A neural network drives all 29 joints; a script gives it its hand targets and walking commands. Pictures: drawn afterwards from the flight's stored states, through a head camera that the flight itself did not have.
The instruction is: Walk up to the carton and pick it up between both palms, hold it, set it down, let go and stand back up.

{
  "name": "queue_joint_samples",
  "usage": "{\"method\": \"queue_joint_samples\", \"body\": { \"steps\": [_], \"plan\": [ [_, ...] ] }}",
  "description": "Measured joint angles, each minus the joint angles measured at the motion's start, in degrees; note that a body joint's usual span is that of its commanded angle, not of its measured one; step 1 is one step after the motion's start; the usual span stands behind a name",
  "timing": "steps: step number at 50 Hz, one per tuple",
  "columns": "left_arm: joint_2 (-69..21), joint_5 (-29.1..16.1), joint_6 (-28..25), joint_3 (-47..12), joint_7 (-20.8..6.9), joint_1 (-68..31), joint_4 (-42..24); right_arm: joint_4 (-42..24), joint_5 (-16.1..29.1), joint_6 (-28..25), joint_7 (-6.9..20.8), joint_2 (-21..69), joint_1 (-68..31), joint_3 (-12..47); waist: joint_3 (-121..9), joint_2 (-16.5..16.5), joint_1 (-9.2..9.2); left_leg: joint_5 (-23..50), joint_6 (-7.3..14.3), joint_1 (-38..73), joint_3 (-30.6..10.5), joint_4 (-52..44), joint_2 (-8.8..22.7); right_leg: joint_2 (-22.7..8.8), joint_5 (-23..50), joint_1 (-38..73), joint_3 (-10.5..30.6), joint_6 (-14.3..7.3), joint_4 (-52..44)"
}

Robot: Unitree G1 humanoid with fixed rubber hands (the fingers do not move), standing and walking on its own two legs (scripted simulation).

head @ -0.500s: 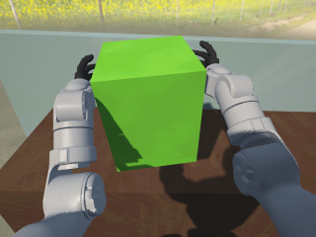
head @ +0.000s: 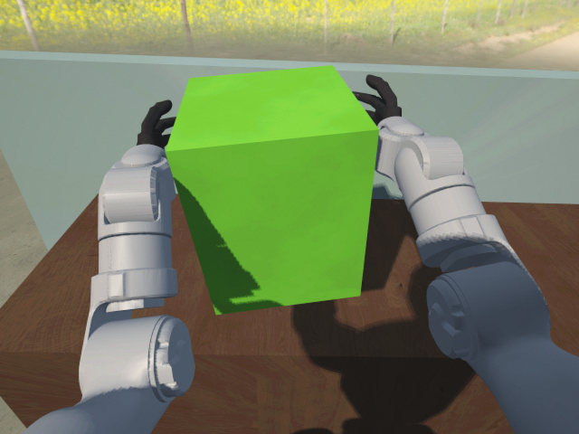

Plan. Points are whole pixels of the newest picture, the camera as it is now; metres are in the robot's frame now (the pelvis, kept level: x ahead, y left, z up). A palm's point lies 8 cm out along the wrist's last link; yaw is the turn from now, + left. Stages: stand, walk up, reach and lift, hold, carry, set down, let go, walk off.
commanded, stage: hold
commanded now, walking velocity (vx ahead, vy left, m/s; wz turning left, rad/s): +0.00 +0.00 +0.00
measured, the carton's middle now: (275, 187) +0.39 +0.02 +0.23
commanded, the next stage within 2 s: none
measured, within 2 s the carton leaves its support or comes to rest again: neither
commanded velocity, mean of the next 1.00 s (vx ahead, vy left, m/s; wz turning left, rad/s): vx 0.00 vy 0.00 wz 0.00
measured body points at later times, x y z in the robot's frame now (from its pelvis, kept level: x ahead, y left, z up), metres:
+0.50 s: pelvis -0.01 +0.00 +0.00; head -0.09 +0.03 +0.44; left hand +0.38 +0.17 +0.29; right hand +0.38 -0.12 +0.32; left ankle +0.04 +0.14 -0.74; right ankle +0.02 -0.11 -0.74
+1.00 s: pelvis +0.00 +0.00 +0.00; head -0.07 +0.02 +0.44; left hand +0.38 +0.18 +0.28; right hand +0.40 -0.12 +0.31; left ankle +0.04 +0.14 -0.74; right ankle +0.02 -0.11 -0.74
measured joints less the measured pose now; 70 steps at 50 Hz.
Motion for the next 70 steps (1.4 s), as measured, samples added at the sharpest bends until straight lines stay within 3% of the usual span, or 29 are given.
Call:
{"method": "queue_joint_samples", "body": {
  "steps": [8, 17, 32, 40, 51, 63, 70],
  "plan": [
    [-0.27, 0.00, 1.42, 0.00, -0.02, 1.77, -4.16, -2.21, 0.95, 0.62, -0.46, 0.17, 0.53, 0.81, 0.00, 0.07, -0.08, -0.06, 0.00, 0.00, -0.09, 0.27, -0.02, 0.00, 0.05, 0.16, -0.06, 0.08, 0.00],
    [-0.37, -0.01, 1.51, 0.00, -0.03, 1.58, -3.82, -2.27, 0.96, 1.06, -0.48, -0.02, 0.54, 0.80, 0.00, 0.08, -0.09, 0.34, 0.00, 0.01, -0.13, 0.35, -0.03, 0.00, 0.50, 0.20, -0.06, 0.08, 0.00],
    [-0.25, 0.00, -1.19, 0.00, -0.11, -2.27, 2.32, -2.27, 0.96, 1.13, -0.47, -1.31, 0.54, -0.11, 0.00, 0.39, -0.09, 0.33, 0.00, 0.01, -0.16, 0.34, -0.05, 0.00, 0.48, 0.21, -0.05, 0.08, 0.00],
    [-0.24, 0.01, -1.04, 0.00, -0.12, -1.77, 1.82, -2.27, 0.96, 1.13, -0.56, -1.13, 0.62, 0.06, 0.00, 0.47, -0.08, -0.17, 0.00, 0.01, -0.16, 0.33, -0.05, 0.00, -0.06, 0.21, -0.05, 0.08, 0.00],
    [-0.51, 0.00, 1.86, 0.00, -0.26, 2.61, -4.84, -3.49, 1.66, 1.70, -1.09, -0.01, 1.48, 1.65, -0.09, 0.48, -0.09, -0.51, 0.00, 0.03, -0.29, 0.52, -0.07, 0.00, -0.32, 0.37, -0.15, 0.12, 0.00],
    [-0.57, 0.00, 1.92, 0.00, -0.29, 2.50, -5.15, -3.99, 1.66, 1.95, -1.11, -0.10, 1.56, 1.62, -0.09, 0.49, -0.09, 0.06, 0.00, 0.03, -0.34, 0.59, -0.09, 0.00, 0.28, 0.41, -0.16, 0.13, 0.00],
    [-0.57, 0.00, 0.58, 0.00, -0.30, 0.59, -2.15, -3.99, 1.66, 1.95, -1.09, -0.64, 1.56, 0.72, -0.09, 0.49, -0.10, 0.34, 0.00, 0.03, -0.37, 0.59, -0.10, 0.00, 0.56, 0.41, -0.16, 0.13, 0.00]
  ]
}}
